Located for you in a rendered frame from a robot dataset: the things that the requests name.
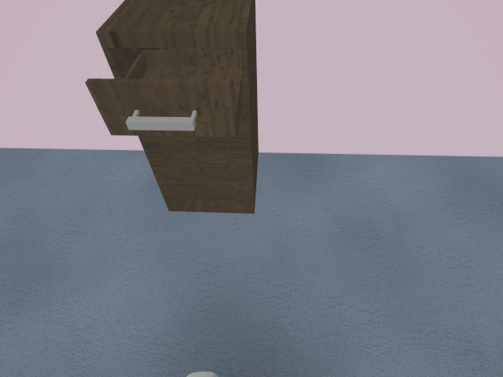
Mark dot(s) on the drawer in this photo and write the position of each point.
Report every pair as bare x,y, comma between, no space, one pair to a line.
174,83

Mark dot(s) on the handle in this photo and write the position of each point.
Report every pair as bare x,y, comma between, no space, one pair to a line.
136,122

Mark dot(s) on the cabinet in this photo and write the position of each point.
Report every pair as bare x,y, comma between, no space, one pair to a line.
195,174

